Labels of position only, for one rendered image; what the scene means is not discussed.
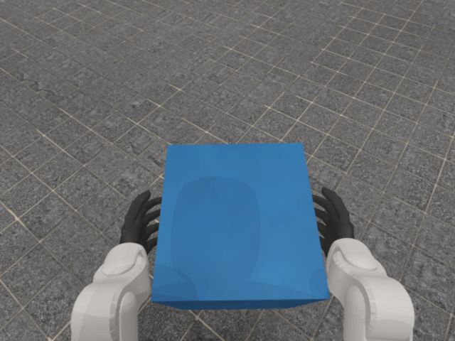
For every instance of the robot left hand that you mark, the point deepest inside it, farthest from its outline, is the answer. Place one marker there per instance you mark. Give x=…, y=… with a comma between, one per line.
x=135, y=228

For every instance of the robot right hand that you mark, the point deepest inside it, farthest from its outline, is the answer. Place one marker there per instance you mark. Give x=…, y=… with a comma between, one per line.
x=337, y=219

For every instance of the robot left forearm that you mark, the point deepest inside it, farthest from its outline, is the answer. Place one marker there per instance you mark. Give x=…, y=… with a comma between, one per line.
x=106, y=309

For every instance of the robot right forearm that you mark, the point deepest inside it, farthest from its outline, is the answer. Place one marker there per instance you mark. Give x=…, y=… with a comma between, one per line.
x=376, y=307

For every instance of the carton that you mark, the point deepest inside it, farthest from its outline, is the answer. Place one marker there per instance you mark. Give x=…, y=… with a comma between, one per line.
x=237, y=229

